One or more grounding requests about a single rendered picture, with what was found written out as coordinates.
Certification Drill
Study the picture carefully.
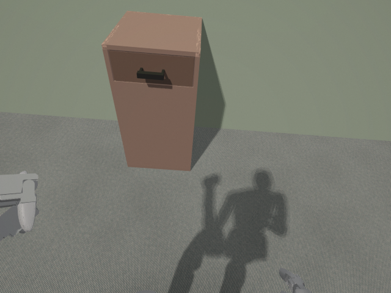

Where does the handle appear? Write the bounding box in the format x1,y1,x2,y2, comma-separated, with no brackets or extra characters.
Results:
137,68,164,80

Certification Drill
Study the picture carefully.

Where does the left robot hand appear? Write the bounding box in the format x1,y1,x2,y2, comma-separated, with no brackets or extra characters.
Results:
0,171,39,241

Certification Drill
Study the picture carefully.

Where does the cabinet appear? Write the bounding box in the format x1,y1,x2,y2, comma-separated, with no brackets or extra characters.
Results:
101,11,202,171

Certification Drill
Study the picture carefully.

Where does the drawer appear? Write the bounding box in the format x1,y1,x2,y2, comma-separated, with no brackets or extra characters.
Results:
109,50,195,87

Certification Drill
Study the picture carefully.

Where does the right robot hand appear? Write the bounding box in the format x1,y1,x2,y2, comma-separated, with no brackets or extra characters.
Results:
279,268,312,293

